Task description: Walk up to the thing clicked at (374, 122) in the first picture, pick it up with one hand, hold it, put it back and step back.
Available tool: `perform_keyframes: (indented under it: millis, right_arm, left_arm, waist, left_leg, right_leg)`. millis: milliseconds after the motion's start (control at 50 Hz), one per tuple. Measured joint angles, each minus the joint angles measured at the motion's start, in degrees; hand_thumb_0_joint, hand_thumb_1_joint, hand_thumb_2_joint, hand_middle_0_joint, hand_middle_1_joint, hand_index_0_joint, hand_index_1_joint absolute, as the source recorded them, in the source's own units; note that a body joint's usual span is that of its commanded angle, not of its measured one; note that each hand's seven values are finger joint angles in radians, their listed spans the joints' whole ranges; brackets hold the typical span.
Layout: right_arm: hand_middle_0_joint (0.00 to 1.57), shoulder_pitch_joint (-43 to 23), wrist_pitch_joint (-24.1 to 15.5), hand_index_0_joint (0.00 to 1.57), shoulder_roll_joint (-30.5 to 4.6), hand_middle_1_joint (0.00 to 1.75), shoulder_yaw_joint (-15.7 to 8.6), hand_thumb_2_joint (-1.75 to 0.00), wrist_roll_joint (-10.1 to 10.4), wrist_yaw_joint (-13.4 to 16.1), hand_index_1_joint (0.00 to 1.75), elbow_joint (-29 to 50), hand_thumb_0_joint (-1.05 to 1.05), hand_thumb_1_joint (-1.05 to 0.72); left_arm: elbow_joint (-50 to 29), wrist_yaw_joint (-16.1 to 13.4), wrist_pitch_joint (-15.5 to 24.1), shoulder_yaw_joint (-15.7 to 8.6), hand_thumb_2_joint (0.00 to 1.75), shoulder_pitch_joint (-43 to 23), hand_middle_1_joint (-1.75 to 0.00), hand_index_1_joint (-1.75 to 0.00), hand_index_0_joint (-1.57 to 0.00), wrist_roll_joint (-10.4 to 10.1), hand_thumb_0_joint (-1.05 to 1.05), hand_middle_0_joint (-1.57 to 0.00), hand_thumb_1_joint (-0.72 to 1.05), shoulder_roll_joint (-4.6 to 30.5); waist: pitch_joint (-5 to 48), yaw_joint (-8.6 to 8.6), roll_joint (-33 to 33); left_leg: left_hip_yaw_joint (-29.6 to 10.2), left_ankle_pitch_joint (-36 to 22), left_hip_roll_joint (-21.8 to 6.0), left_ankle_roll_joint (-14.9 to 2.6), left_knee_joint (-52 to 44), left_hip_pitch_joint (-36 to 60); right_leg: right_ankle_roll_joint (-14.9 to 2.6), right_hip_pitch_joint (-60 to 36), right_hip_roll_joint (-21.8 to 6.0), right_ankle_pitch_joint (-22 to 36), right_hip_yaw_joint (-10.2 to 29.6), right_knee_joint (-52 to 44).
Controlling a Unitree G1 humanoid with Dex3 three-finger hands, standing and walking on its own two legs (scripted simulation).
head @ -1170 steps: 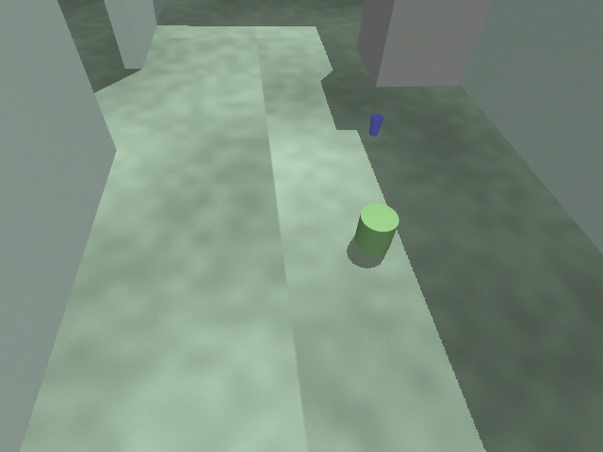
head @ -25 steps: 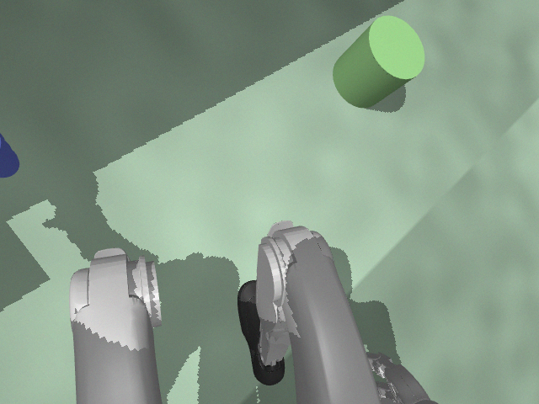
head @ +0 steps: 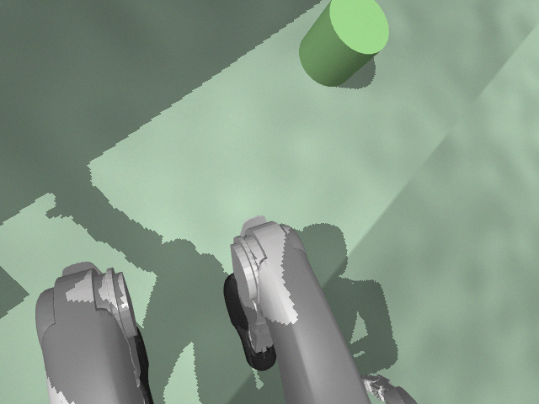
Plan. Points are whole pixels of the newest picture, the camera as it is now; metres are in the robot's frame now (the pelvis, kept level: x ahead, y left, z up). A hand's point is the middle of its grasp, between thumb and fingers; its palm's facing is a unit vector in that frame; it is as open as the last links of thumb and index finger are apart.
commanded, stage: approach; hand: left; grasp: from above
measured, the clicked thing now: out of the picture +0.49 +0.34 -0.29
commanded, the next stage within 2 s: rest palm in 0.04 s
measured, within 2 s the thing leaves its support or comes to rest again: neither
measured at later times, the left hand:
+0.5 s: hand out of the picture +0.48 +0.33 -0.23, palm faces -0.42 -0.08 -0.90, open 13.3 cm
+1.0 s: hand out of the picture +0.48 +0.33 -0.25, palm faces -0.47 -0.12 -0.87, open 13.0 cm
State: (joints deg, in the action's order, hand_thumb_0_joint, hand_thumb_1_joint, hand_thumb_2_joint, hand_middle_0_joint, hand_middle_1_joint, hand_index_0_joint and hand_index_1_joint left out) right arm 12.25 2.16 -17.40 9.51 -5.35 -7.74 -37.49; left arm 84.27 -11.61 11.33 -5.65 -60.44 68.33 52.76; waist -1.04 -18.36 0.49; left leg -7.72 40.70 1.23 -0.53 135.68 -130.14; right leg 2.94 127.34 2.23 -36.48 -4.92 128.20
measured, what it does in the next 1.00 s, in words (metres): stands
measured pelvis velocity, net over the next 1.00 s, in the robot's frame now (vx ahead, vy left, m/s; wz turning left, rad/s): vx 0.00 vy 0.00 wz -0.07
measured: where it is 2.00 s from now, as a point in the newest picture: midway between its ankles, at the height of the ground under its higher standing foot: (197, 364)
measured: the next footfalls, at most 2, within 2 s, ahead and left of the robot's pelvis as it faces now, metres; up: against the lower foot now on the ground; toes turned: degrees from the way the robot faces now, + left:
none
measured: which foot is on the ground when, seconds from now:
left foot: down 0.00-1.00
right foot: down 0.00-1.00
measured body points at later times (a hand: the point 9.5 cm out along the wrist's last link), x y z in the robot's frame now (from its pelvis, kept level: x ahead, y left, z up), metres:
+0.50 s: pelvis +0.00 +0.01 -0.04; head +0.26 +0.11 +0.31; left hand +0.50 +0.33 -0.18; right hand +0.06 -0.26 -0.11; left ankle +0.07 +0.12 -0.32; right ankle +0.11 -0.12 -0.31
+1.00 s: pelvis +0.00 +0.00 -0.03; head +0.28 +0.11 +0.30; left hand +0.50 +0.33 -0.20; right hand +0.03 -0.27 -0.09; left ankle +0.07 +0.12 -0.32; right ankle +0.11 -0.12 -0.31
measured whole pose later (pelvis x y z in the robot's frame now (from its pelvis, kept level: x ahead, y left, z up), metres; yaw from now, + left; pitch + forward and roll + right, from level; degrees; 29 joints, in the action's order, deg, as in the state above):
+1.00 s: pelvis +0.00 +0.00 -0.03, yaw -4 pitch +31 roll -14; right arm 7.8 -4.2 -19.1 14.9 -10.7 -8.9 -36.9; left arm 92.6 -25.2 18.3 -7.0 -61.9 75.1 60.8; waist -7.0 -20.3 -6.1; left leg -11.6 41.7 1.5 -0.5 143.5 -133.6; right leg 3.3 129.2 3.0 -36.2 -8.4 132.9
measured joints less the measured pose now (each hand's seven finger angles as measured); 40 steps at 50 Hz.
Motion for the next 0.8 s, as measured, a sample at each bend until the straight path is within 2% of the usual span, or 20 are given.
perform_keyframes:
  millis: [40,100,200,260,340,380,480,600,720,800]
  right_arm:
    - [0.20,-0.14,0.08,0.20,-0.30,0.30,0.43,-0.90,-0.35,0.02,0.30,-0.16,0.00,-0.91]
    - [0.20,-0.84,-0.06,0.20,-0.59,0.30,0.73,-0.89,-1.43,0.07,0.30,-0.60,0.00,-0.91]
    - [0.20,-2.70,-0.89,0.20,-0.62,0.30,0.46,-0.89,-3.36,-0.14,0.30,-1.59,0.00,-0.90]
    - [0.20,-4.34,-1.87,0.20,-0.19,0.30,0.11,-0.89,-4.21,-0.08,0.30,-2.31,0.00,-0.90]
    - [0.20,-6.29,-3.75,0.20,0.53,0.30,0.39,-0.90,-4.94,-0.05,0.30,-2.28,0.00,-0.90]
    - [0.20,-6.73,-4.58,0.20,0.84,0.30,0.77,-0.90,-5.11,-0.13,0.30,-1.90,0.00,-0.90]
    - [0.20,-6.50,-5.96,0.20,1.41,0.30,1.80,-0.90,-5.08,-0.44,0.30,-1.09,0.00,-0.90]
    - [0.20,-4.76,-6.53,0.20,1.31,0.30,3.03,-0.90,-4.38,-0.81,0.30,-0.58,0.00,-0.90]
    - [0.20,-3.13,-6.25,0.20,0.60,0.30,4.01,-0.90,-3.93,-1.06,0.30,-0.54,0.00,-0.90]
    - [0.20,-2.72,-5.93,0.20,-0.11,0.30,4.60,-0.90,-4.08,-1.18,0.30,0.02,0.00,-0.90]
  left_arm:
    - [0.53,0.00,2.63,-0.09,0.93,1.29,-1.09,-1.05,-0.12,-0.13,0.00,-0.09,-0.47,0.57]
    - [1.26,-1.52,7.02,-0.47,0.93,2.67,-1.08,-1.05,-0.13,1.40,0.00,-0.10,-0.46,1.44]
    - [1.01,-7.82,11.35,-0.55,0.95,2.65,-1.10,-1.06,-0.14,5.39,0.00,-0.09,-0.45,2.07]
    - [3.64,-11.20,10.80,0.63,0.95,0.63,-1.10,-1.06,-0.13,7.60,0.00,-0.09,-0.46,2.00]
    - [7.64,-14.36,8.48,1.00,0.99,-1.96,-1.09,-1.06,-0.12,10.12,0.00,-0.09,-0.46,2.17]
    - [8.91,-15.37,7.05,0.74,1.01,-2.84,-1.10,-1.08,-0.12,10.76,0.00,-0.10,-0.45,2.34]
    - [10.20,-16.29,3.45,0.01,1.03,-3.93,-1.11,-1.09,-0.13,10.29,0.00,-0.10,-0.44,2.74]
    - [9.35,-14.45,0.92,-0.58,1.00,-3.38,-1.10,-1.07,-0.12,7.39,0.00,-0.09,-0.45,3.49]
    - [6.82,-12.06,1.61,-1.66,0.98,-1.44,-1.07,-1.05,-0.11,4.88,0.00,-0.09,-0.46,4.49]
    - [6.44,-11.16,3.18,-2.09,0.99,-0.71,-1.06,-1.05,-0.12,4.60,0.00,-0.10,-0.47,5.62]
  waist:
    - [-0.32,0.49,-0.60]
    - [-1.03,1.32,-1.91]
    - [-1.55,2.59,-4.09]
    - [-1.09,2.47,-4.87]
    - [-0.86,1.21,-5.37]
    - [-0.80,0.43,-5.45]
    - [-1.06,-1.30,-5.20]
    - [-2.44,-2.27,-4.55]
    - [-4.27,-2.23,-4.37]
    - [-5.13,-2.17,-4.82]
  left_leg:
    - [-0.23,-0.22,0.10,0.11,0.42,-0.19]
    - [-0.71,-0.49,0.33,0.32,1.64,-0.73]
    - [-1.24,-0.67,0.75,0.40,4.19,-2.02]
    - [-1.33,-0.64,0.89,0.23,5.42,-2.95]
    - [-1.51,-0.50,0.95,-0.06,6.54,-3.94]
    - [-1.57,-0.41,0.93,-0.16,6.89,-4.40]
    - [-1.65,-0.04,0.83,-0.33,7.29,-5.17]
    - [-1.87,0.53,0.56,-0.42,7.30,-5.23]
    - [-2.34,0.94,0.39,-0.28,7.18,-4.63]
    - [-2.80,1.06,0.36,-0.09,7.23,-4.11]
  right_leg:
    - [-0.08,0.08,-0.03,0.21,-0.21,0.31]
    - [-0.20,0.37,-0.11,0.45,-0.63,1.28]
    - [-0.21,1.19,-0.23,0.49,-1.11,3.42]
    - [-0.25,1.88,-0.26,0.37,-1.22,4.46]
    - [-0.17,2.54,-0.20,0.24,-1.42,5.23]
    - [-0.22,2.93,-0.16,0.19,-1.48,5.44]
    - [-0.07,3.66,-0.05,-0.03,-1.56,5.66]
    - [0.31,3.84,0.19,-0.25,-1.71,5.42]
    - [0.48,3.29,0.36,-0.35,-2.09,5.00]
    - [0.42,2.76,0.44,-0.27,-2.47,4.83]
